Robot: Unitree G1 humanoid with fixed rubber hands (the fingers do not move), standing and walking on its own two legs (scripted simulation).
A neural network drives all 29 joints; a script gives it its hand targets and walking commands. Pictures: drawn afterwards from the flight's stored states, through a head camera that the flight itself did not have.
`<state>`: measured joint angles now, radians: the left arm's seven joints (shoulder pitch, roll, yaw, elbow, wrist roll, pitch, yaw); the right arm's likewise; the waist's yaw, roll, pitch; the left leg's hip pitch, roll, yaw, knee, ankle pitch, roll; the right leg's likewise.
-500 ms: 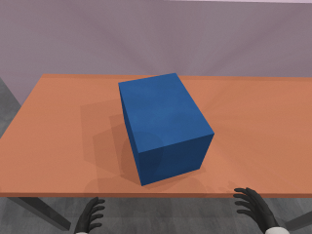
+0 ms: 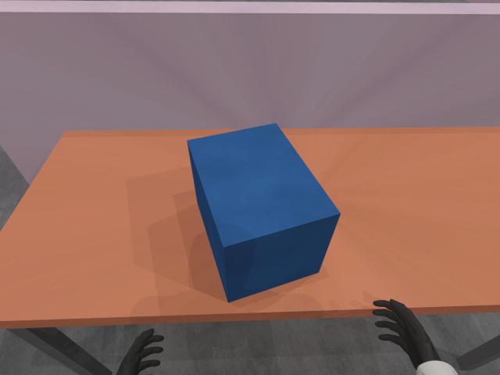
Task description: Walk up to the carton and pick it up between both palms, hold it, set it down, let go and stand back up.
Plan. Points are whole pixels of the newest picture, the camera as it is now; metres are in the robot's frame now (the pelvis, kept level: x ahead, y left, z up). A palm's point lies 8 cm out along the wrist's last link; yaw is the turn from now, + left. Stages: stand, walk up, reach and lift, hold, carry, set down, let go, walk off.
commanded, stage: set down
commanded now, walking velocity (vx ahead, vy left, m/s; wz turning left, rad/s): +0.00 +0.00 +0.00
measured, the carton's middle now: (253, 207) +0.43 +0.00 +0.00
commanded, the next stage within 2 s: let go in 0.04 s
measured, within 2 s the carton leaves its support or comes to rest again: neither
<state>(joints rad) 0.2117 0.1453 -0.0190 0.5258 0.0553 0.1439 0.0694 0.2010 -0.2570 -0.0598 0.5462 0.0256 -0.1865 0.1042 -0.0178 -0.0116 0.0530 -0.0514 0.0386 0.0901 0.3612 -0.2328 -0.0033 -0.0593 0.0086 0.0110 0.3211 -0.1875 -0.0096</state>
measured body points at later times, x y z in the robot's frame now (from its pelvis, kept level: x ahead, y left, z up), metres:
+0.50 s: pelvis -0.01 +0.00 +0.00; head -0.02 +0.01 +0.45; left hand +0.16 +0.21 -0.10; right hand +0.18 -0.25 -0.04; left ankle -0.02 +0.11 -0.75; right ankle +0.00 -0.12 -0.75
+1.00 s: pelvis +0.00 -0.01 -0.01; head +0.03 -0.03 +0.44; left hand +0.10 +0.31 -0.10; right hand +0.12 -0.29 -0.13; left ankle -0.02 +0.11 -0.75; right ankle +0.00 -0.13 -0.75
